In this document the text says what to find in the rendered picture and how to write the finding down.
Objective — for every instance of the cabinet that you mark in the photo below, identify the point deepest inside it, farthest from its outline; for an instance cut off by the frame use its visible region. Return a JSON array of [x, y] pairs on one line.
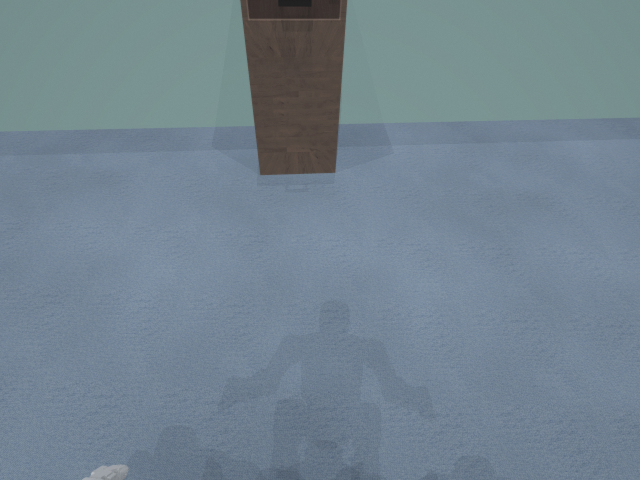
[[295, 73]]

